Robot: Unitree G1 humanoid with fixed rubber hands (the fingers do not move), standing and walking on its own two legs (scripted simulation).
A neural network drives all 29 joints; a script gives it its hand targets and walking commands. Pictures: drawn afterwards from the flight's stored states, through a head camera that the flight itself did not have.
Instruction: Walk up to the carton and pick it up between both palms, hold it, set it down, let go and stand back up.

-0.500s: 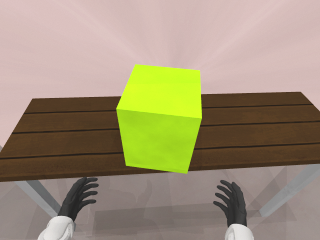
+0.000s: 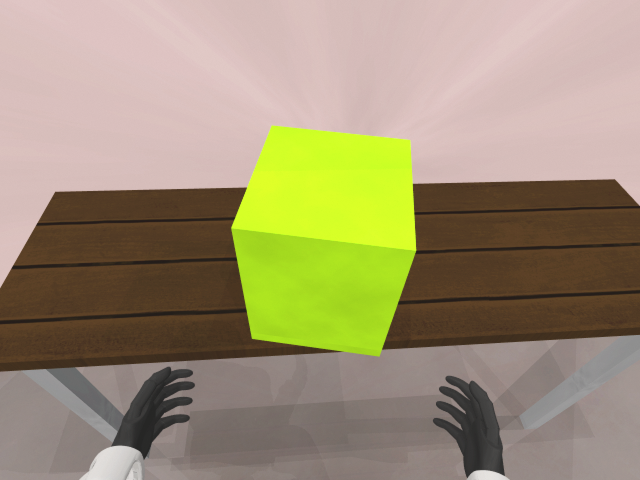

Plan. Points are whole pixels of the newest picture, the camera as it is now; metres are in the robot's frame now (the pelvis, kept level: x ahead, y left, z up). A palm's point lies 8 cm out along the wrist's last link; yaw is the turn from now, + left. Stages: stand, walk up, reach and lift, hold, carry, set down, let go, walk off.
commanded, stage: set down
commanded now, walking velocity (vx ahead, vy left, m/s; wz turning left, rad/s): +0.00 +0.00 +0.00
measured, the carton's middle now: (327, 244) +0.44 +0.00 +0.04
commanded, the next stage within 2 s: let go in 0.70 s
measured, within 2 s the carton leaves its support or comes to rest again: neither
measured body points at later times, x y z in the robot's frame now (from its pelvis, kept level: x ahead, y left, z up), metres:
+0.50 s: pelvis +0.00 +0.00 +0.00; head +0.01 +0.01 +0.45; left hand +0.18 +0.23 -0.05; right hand +0.16 -0.20 -0.06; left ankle +0.00 +0.11 -0.74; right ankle +0.00 -0.13 -0.74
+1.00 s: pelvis +0.00 +0.00 +0.00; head +0.02 +0.01 +0.45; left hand +0.16 +0.24 -0.08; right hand +0.16 -0.21 -0.09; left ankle +0.00 +0.11 -0.74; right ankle +0.00 -0.13 -0.74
